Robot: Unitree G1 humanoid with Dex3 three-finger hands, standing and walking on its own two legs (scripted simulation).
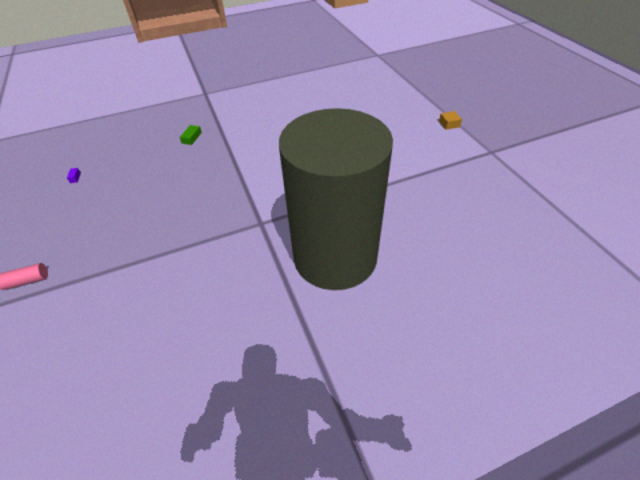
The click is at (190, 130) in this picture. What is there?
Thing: flat box
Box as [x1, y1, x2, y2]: [180, 125, 201, 144]
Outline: 199,126 190,125 180,136 181,142 191,144 201,132
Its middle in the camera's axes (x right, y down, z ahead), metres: -0.71 -0.56 +2.15
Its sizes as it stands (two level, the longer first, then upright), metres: 0.120 0.061 0.041
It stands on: the floor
